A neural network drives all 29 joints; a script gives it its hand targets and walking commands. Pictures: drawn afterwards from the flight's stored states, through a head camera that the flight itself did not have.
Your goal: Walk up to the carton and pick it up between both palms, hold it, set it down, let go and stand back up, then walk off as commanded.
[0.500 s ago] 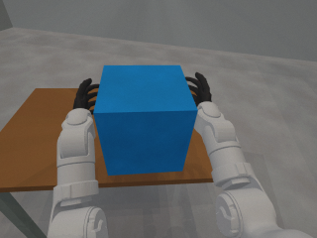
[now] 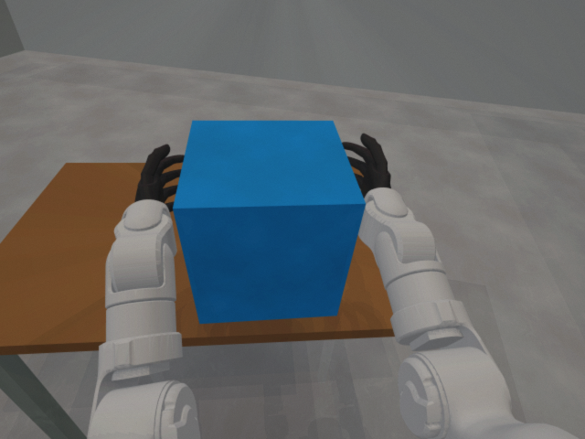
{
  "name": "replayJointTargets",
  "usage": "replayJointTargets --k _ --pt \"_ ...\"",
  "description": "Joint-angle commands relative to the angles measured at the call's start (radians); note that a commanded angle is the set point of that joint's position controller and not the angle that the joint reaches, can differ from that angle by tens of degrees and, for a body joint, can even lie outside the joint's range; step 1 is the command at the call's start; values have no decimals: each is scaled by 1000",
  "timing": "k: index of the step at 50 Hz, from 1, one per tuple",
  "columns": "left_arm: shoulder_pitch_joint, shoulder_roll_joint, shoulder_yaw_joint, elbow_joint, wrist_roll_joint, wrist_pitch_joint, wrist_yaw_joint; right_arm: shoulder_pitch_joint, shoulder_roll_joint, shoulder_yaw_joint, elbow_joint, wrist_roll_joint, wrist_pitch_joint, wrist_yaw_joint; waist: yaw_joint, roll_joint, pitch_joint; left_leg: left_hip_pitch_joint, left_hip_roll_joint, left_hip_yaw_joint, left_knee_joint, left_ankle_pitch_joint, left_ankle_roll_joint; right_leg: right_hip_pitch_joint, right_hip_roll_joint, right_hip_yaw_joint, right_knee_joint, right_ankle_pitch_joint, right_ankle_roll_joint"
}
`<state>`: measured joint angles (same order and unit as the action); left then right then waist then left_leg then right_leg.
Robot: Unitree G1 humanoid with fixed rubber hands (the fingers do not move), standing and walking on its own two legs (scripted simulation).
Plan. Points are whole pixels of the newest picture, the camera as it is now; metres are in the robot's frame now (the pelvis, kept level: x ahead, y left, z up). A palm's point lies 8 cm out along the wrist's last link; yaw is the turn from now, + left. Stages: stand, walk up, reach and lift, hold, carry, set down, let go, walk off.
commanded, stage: hold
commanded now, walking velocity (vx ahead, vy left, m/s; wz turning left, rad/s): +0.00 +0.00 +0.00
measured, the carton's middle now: (266, 221) +0.38 +0.02 +0.16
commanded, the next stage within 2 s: set down in 0.32 s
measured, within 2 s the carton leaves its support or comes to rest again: neither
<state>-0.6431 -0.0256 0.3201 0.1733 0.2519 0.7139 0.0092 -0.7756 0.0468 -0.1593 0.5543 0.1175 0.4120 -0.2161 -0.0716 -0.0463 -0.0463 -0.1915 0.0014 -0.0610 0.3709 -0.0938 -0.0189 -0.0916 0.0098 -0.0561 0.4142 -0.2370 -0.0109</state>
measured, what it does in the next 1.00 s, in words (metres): stands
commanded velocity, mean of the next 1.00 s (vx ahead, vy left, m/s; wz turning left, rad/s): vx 0.00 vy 0.00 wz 0.00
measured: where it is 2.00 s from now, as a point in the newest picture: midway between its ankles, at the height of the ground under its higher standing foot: outside the picture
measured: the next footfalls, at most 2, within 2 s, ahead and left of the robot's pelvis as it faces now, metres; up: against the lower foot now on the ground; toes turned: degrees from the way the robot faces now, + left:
none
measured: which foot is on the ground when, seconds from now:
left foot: down 0.00-1.00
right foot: down 0.00-1.00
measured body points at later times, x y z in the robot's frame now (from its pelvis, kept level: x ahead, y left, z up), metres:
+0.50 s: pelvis +0.00 +0.00 +0.00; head -0.05 +0.02 +0.45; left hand +0.38 +0.16 +0.20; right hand +0.39 -0.13 +0.22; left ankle +0.07 +0.13 -0.74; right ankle +0.00 -0.10 -0.74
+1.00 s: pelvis +0.01 +0.00 +0.00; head -0.03 +0.01 +0.45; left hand +0.40 +0.18 +0.19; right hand +0.42 -0.11 +0.19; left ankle +0.07 +0.13 -0.74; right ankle +0.00 -0.10 -0.74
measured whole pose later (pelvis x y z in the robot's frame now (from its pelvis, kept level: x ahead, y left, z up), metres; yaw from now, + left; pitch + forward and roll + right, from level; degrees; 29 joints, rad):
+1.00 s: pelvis +0.01 +0.00 +0.00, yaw +0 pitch -5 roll +0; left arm -0.65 -0.04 0.33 0.34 0.36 0.43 -0.02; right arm -0.77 0.04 -0.18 0.75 0.04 0.04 -0.17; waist 0.00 -0.05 -0.01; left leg -0.16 0.00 -0.06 0.36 -0.11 -0.03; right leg -0.06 0.01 -0.06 0.40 -0.25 -0.01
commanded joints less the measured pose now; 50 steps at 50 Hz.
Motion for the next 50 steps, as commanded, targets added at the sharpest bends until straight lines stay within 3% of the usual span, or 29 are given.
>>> replayJointTargets --k 1,2,3,5,9,10,11,12,13,15,16,17,19,20,22,23,25,27,28,29,31,33,34,36,38,41,45,47,50 --pt "-735 -553 -529 -56 -123 -59 -116 -765 511 466 -195 147 -42 94 3 64 -325 317 -17 54 -68 -55 23 -82 21 7 -175 49 73" --pt "-732 -535 -516 -119 -125 -69 -118 -704 554 494 -208 150 -42 91 18 57 -359 319 -24 64 -57 -17 30 -30 16 16 -163 95 75" --pt "-754 -567 -567 -156 -147 -73 -110 -724 536 488 -226 159 -50 93 -12 104 -412 352 -13 47 -50 30 9 -44 25 10 -151 143 63" --pt "-791 -548 -592 -160 -161 -82 -99 -720 535 492 -192 157 -47 96 -14 121 -388 327 -20 56 -37 29 -1 -60 25 4 -149 136 66" --pt "-697 -535 -504 -112 -114 -60 -116 -717 532 507 -203 161 -37 92 21 45 -336 338 -21 64 -52 43 25 -28 25 8 -157 150 75" --pt "-741 -544 -557 -186 -153 -72 -116 -705 540 508 -232 166 -49 91 -2 71 -406 345 -22 65 -33 73 22 -13 24 9 -150 195 77" --pt "-744 -553 -548 -170 -141 -69 -113 -735 537 518 -244 178 -46 87 -5 63 -392 342 -24 58 -41 71 14 -1 32 7 -149 175 76" --pt "-760 -559 -576 -191 -153 -75 -107 -717 546 527 -250 170 -49 86 1 107 -422 369 -23 59 -38 59 10 -23 21 9 -145 173 79" --pt "-735 -542 -567 -181 -141 -69 -110 -687 541 510 -224 160 -38 79 -24 86 -380 350 -24 63 -39 89 10 -5 27 0 -143 211 80" --pt "-671 -540 -552 -136 -130 -61 -119 -690 545 533 -257 180 -32 69 -10 72 -352 349 -35 67 -30 75 16 2 22 13 -154 211 82" --pt "-742 -534 -538 -114 -126 -63 -118 -733 528 498 -208 158 -36 77 -3 81 -346 332 -27 64 -51 0 15 -34 27 6 -165 115 73" --pt "-689 -569 -534 -76 -136 -42 -148 -800 578 576 -287 175 -54 80 -7 70 -374 289 -37 75 -59 25 29 37 18 13 -168 163 77" --pt "-707 -551 -507 -120 -127 -49 -159 -751 580 572 -289 171 -53 77 -3 70 -402 276 -44 75 -55 87 35 94 21 17 -145 251 85" --pt "-678 -560 -497 -130 -135 -58 -164 -745 573 580 -313 174 -69 70 21 56 -423 273 -38 75 -56 117 35 122 23 24 -147 269 78" --pt "-818 -554 -489 -103 -130 -92 -174 -807 557 476 -256 102 -103 84 -31 82 -372 254 -34 79 -77 12 29 49 16 0 -159 159 78" --pt "-787 -560 -497 -127 -125 -103 -168 -754 562 505 -271 104 -112 91 1 102 -443 302 -31 77 -71 50 21 60 19 10 -157 161 69" --pt "-833 -550 -436 -55 -86 -135 -179 -867 575 443 -254 30 -171 112 42 63 -387 243 -24 87 -100 -63 35 53 6 3 -170 54 70" --pt "-841 -545 -398 -48 -51 -172 -185 -831 559 386 -187 -7 -208 126 41 80 -381 275 -16 94 -99 -47 32 41 3 -5 -166 42 63" --pt "-828 -548 -400 -65 -43 -198 -187 -862 550 376 -244 -32 -254 140 62 79 -421 288 -6 106 -96 -37 25 40 1 -24 -163 19 62" --pt "-776 -517 -367 -2 -34 -201 -186 -808 530 373 -187 -59 -255 141 64 27 -347 261 -12 113 -109 -38 33 55 4 -28 -177 23 63" --pt "-702 -513 -313 72 25 -213 -197 -758 471 260 -102 -109 -288 159 54 56 -248 245 -1 110 -137 -90 31 29 -5 -38 -180 -50 57" --pt "-644 -492 -223 160 96 -211 -216 -698 420 224 14 -137 -303 187 90 31 -159 236 0 124 -155 -141 41 37 -9 -30 -197 -121 53" --pt "-630 -460 -209 165 88 -215 -223 -686 401 228 17 -147 -314 187 79 -12 -162 244 -2 130 -159 -127 49 43 -10 -32 -209 -116 55" --pt "-683 -481 -224 167 70 -233 -220 -789 393 206 -54 -147 -370 198 72 -1 -189 238 5 127 -154 -147 44 26 -10 -43 -200 -131 51" --pt "-660 -525 -284 136 19 -255 -208 -864 414 245 -123 -122 -415 188 85 -1 -298 288 -2 123 -129 -48 30 53 5 -56 -194 -48 52" --pt "-710 -567 -342 93 -9 -298 -172 -864 426 269 -80 -99 -448 192 69 41 -378 366 0 122 -75 116 3 29 21 -75 -180 65 43" --pt "-740 -585 -419 48 -38 -352 -142 -804 411 288 -15 -123 -470 202 70 43 -411 427 13 109 -62 107 -5 -1 23 -86 -183 50 37" --pt "-764 -574 -419 -8 -41 -370 -128 -774 426 307 6 -105 -475 205 84 42 -440 446 15 115 -37 191 -12 15 25 -78 -176 114 41" --pt "-702 -569 -408 67 -14 -359 -129 -691 389 239 71 -148 -469 206 46 21 -340 416 13 116 -56 127 -10 -3 19 -83 -190 74 37"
